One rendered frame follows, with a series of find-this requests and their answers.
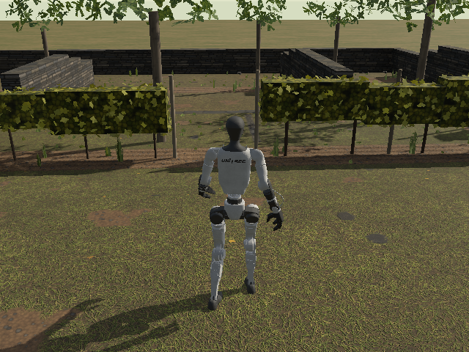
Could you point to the robot right forearm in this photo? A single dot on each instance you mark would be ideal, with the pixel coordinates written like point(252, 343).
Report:
point(271, 198)

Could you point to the robot right hand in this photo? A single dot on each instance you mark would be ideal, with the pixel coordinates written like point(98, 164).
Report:
point(279, 219)

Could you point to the left robot upper arm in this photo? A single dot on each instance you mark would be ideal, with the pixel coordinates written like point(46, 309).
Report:
point(210, 156)

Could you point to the robot torso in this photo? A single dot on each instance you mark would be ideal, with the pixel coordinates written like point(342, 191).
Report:
point(234, 170)

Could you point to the robot left hand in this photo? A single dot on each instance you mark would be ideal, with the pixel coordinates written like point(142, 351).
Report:
point(209, 190)

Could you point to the right robot foot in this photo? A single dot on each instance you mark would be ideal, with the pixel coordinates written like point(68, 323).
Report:
point(250, 287)

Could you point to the robot left forearm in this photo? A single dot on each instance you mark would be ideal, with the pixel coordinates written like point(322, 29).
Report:
point(202, 188)

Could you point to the right robot upper arm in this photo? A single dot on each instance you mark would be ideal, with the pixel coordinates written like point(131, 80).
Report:
point(261, 168)

